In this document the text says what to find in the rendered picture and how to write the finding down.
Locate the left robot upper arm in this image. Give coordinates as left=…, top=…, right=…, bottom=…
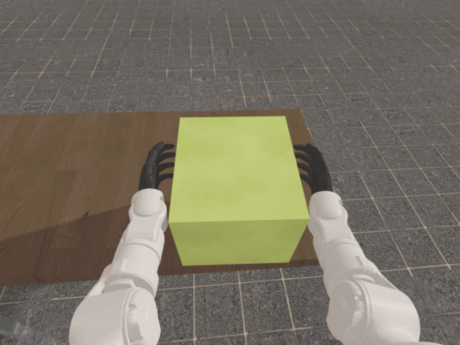
left=70, top=287, right=161, bottom=345

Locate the right robot hand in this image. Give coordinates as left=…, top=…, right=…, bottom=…
left=293, top=143, right=333, bottom=195

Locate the right robot upper arm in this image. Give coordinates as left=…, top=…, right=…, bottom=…
left=326, top=279, right=443, bottom=345

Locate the carton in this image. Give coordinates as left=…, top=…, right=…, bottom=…
left=168, top=116, right=310, bottom=266

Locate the left robot hand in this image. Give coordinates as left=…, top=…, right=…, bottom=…
left=138, top=141, right=175, bottom=191

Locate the robot right forearm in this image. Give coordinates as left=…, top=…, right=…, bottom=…
left=308, top=191, right=420, bottom=338

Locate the table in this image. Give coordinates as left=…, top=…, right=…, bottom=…
left=0, top=109, right=320, bottom=336

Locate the robot left forearm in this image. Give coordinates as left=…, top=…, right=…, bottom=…
left=69, top=188, right=167, bottom=345

